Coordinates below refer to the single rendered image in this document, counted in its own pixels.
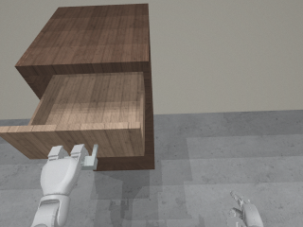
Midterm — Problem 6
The drawer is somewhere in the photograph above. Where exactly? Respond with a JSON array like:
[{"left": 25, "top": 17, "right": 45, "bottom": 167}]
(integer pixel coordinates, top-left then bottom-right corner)
[{"left": 0, "top": 72, "right": 145, "bottom": 160}]

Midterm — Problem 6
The robot left forearm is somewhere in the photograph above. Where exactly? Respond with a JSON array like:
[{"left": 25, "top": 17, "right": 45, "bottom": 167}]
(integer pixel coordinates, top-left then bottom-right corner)
[{"left": 30, "top": 193, "right": 71, "bottom": 227}]

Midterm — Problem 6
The robot left hand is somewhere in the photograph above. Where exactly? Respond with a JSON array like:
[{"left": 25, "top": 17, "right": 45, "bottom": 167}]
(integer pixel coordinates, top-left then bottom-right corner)
[{"left": 40, "top": 144, "right": 90, "bottom": 196}]

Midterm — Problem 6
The robot right hand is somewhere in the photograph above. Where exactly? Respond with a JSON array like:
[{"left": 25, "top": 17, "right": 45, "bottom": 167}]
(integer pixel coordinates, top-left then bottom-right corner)
[{"left": 226, "top": 190, "right": 264, "bottom": 227}]

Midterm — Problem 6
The handle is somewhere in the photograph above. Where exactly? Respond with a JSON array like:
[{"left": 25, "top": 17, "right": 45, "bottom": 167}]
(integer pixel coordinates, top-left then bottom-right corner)
[{"left": 62, "top": 144, "right": 98, "bottom": 170}]

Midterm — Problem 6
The cabinet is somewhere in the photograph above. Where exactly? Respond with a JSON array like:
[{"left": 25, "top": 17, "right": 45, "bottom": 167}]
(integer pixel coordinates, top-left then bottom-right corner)
[{"left": 15, "top": 3, "right": 155, "bottom": 171}]

